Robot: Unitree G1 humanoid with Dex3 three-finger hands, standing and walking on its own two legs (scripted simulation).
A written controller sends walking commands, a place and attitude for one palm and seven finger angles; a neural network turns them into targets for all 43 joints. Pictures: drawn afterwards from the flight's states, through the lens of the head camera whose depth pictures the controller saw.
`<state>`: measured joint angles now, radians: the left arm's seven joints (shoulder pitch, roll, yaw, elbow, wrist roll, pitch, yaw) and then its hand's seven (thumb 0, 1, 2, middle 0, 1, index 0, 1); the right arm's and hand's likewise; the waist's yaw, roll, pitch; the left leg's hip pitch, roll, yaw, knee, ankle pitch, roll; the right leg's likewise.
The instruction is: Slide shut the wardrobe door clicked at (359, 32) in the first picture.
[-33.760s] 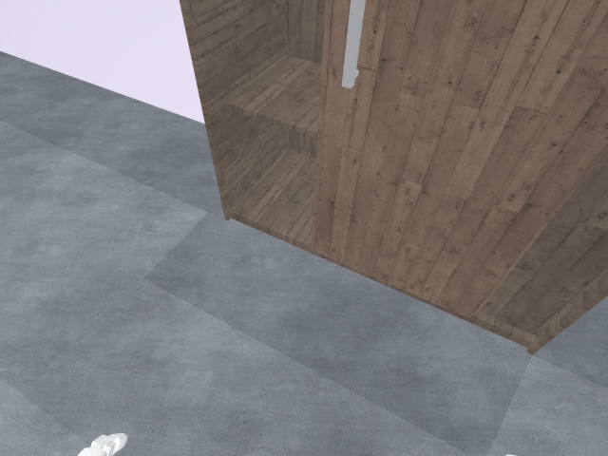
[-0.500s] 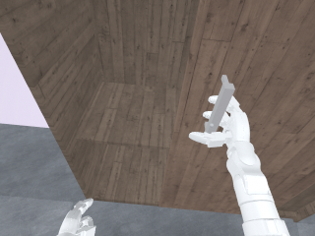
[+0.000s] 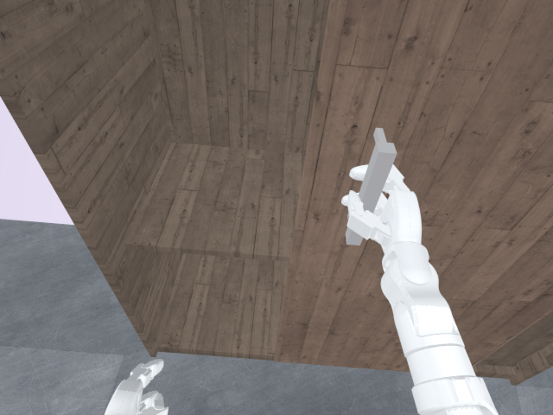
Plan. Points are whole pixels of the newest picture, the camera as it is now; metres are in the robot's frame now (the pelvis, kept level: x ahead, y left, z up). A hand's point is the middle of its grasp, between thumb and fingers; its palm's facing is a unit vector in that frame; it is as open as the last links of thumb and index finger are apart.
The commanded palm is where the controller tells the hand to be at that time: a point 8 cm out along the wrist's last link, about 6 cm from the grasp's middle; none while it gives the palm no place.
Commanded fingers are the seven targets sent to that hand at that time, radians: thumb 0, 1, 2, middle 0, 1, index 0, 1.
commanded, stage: grip the handle and tug to test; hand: right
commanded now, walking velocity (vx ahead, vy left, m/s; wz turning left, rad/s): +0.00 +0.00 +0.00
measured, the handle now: (365, 190) +0.42 -0.10 +0.13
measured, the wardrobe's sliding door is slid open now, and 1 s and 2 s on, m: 0.41 0.41 0.39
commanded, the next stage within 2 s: tug the door sideways, standing still in 0.64 s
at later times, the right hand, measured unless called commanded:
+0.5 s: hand (355, 213) +0.37 -0.08 +0.13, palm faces +0.00 +1.00 +0.00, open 5.7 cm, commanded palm +0.33 -0.12 +0.13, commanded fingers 0.00 -0.90 -0.90 0.45 1.40 0.45 1.40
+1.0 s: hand (353, 213) +0.37 -0.07 +0.13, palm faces +0.04 +1.00 +0.00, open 5.7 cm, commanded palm +0.34 -0.10 +0.13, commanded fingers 0.00 -0.90 -0.90 0.45 1.40 0.45 1.40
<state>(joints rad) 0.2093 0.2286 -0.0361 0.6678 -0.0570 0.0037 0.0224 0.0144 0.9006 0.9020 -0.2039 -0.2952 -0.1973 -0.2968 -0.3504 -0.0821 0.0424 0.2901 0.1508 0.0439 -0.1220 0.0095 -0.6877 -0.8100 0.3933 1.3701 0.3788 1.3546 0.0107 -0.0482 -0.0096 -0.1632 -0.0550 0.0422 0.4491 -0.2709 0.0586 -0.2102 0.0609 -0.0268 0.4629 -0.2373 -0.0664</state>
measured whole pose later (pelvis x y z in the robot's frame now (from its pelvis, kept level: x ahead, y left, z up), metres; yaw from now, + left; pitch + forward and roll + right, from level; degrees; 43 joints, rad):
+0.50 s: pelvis +0.00 +0.01 +0.00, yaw +0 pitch -1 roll +0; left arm 0.21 0.23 -0.04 0.65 -0.06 0.00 0.02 0.01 0.90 0.90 -0.20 -0.30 -0.20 -0.30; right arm -0.35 -0.10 0.01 0.30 0.16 0.05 -0.10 0.01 -0.69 -0.83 0.38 1.40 0.38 1.40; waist 0.02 -0.04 -0.02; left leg -0.17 -0.07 0.04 0.44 -0.26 0.07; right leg -0.21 0.05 -0.03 0.46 -0.23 -0.06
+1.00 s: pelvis +0.02 +0.02 +0.00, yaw -1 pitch +0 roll +0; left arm 0.17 0.25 -0.02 0.63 -0.05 0.04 0.02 0.01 0.90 0.90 -0.20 -0.30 -0.20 -0.30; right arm -0.25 -0.07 0.05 0.11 0.14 0.12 -0.13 0.01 -0.71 -0.84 0.36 1.40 0.36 1.41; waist -0.01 -0.05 -0.02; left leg -0.15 -0.06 0.07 0.45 -0.30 0.08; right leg -0.21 0.06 0.00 0.47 -0.27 -0.05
